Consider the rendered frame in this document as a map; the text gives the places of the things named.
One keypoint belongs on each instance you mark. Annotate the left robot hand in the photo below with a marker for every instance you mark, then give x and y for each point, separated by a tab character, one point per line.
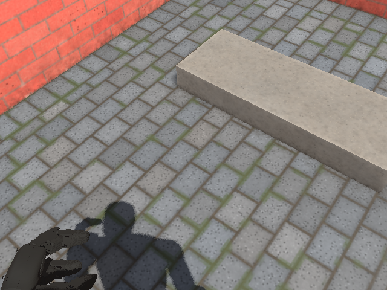
30	270

